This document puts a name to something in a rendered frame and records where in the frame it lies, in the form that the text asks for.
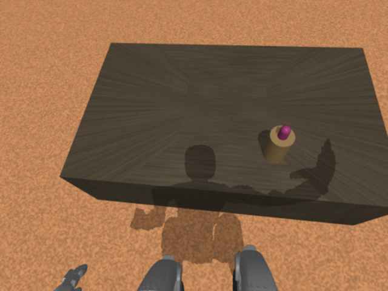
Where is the bottle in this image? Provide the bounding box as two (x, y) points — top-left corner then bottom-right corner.
(263, 125), (295, 164)

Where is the left robot hand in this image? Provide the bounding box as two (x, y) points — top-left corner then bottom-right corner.
(54, 264), (88, 291)

